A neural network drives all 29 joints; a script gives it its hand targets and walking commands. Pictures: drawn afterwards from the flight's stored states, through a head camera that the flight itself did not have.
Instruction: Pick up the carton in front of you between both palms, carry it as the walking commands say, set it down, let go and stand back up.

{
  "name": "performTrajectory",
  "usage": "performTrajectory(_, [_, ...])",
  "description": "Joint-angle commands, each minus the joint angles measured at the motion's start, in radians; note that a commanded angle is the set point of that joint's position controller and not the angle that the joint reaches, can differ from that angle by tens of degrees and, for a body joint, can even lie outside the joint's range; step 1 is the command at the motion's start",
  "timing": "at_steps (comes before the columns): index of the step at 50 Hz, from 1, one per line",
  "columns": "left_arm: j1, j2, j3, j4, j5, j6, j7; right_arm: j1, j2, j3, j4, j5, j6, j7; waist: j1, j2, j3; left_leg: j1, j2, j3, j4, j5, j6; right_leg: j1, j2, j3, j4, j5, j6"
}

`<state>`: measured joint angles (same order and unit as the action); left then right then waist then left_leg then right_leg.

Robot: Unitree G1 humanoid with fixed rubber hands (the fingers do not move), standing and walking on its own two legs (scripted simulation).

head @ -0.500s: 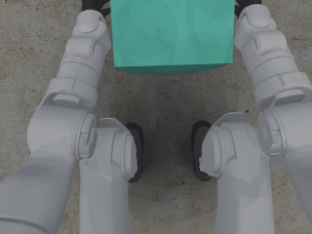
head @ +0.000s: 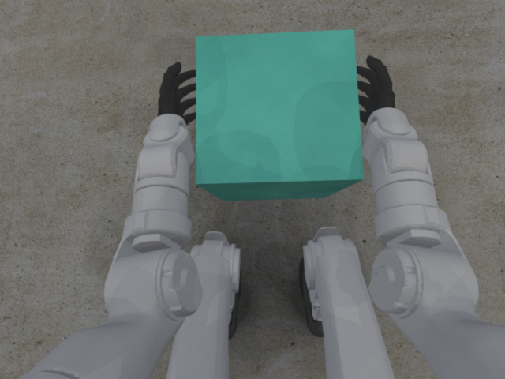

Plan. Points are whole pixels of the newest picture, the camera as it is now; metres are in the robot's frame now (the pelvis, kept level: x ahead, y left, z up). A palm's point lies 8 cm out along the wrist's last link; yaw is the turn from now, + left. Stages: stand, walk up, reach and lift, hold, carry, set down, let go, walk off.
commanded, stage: reach and lift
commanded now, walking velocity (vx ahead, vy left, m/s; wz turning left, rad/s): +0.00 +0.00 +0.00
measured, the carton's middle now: (273, 134) +0.48 -0.01 -0.13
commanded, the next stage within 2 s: none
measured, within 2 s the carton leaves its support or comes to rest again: neither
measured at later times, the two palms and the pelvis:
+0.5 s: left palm (118, 91) +0.45 +0.14 +0.10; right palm (438, 79) +0.44 -0.16 +0.10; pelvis +0.05 +0.00 +0.14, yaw +0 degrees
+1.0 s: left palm out of the picture +0.41 +0.15 +0.26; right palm out of the picture +0.40 -0.15 +0.26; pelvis +0.09 +0.00 +0.26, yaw +0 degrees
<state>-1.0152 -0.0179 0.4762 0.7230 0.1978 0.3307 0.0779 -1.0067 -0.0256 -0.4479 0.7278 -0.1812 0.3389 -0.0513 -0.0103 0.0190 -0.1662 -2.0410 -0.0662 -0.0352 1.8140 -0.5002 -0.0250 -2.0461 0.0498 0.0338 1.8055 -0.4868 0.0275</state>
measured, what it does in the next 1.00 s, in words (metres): rises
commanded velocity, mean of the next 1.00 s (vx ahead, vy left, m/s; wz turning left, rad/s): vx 0.00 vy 0.00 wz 0.00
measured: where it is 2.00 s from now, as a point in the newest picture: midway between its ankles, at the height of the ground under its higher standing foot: (271, 311)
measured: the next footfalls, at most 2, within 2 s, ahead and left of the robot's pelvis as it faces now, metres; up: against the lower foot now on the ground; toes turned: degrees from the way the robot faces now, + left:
none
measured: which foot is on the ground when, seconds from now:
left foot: down 0.00-1.00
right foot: down 0.00-1.00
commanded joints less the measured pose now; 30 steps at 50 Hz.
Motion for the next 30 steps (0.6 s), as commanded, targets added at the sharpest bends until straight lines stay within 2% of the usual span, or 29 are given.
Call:
performTrajectory(1, [-0.612,-1.066,-0.523,0.004,-0.139,0.006,-0.251,-0.634,1.093,0.535,-0.031,0.153,0.006,0.262,0.006,-0.032,-1.015,0.583,-0.115,0.092,-0.233,0.107,0.018,0.618,0.115,-0.094,-0.230,0.105,-0.013])
performTrajectory(6, [-0.534,-1.102,-0.610,-0.053,-0.181,0.019,-0.261,-0.543,1.127,0.606,-0.077,0.178,0.018,0.261,0.000,-0.035,-1.033,0.676,-0.115,0.081,-0.293,0.172,0.009,0.719,0.120,-0.083,-0.291,0.174,-0.006])
performTrajectory(11, [-0.443,-1.122,-0.660,-0.075,-0.198,0.024,-0.264,-0.438,1.144,0.635,-0.089,0.178,0.019,0.253,-0.010,-0.021,-0.971,0.749,-0.116,0.068,-0.371,0.189,0.001,0.804,0.121,-0.066,-0.367,0.200,-0.009])
performTrajectory(22, [-0.242,-1.141,-0.662,-0.068,-0.165,0.005,-0.257,-0.258,1.166,0.644,-0.086,0.155,0.000,0.249,0.005,-0.018,-0.788,0.952,-0.107,0.028,-0.583,0.191,0.007,1.010,0.114,-0.024,-0.570,0.198,-0.018])
performTrajectory(30, [-0.103,-1.150,-0.673,-0.078,-0.145,-0.005,-0.260,-0.116,1.174,0.652,-0.095,0.129,-0.013,0.246,0.002,-0.021,-0.663,1.138,-0.093,-0.008,-0.748,0.236,0.017,1.192,0.100,0.007,-0.732,0.241,-0.028])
